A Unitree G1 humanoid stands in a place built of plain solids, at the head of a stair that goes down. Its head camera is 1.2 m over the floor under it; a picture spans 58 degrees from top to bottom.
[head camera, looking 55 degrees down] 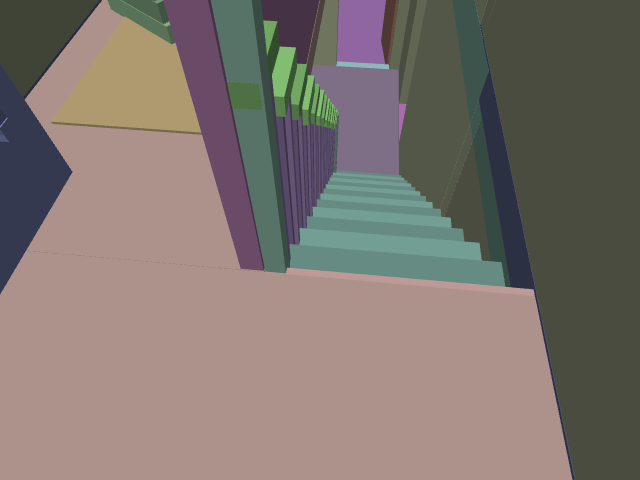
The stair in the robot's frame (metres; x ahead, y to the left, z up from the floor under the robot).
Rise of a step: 0.20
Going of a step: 0.23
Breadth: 0.85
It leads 6 degrees to the right of straight ahead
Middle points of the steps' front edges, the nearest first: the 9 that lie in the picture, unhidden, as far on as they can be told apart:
0.70 -0.25 0.00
0.92 -0.27 -0.20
1.15 -0.29 -0.40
1.37 -0.32 -0.60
1.60 -0.34 -0.79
1.83 -0.36 -0.99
2.05 -0.39 -1.19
2.28 -0.41 -1.39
2.50 -0.43 -1.59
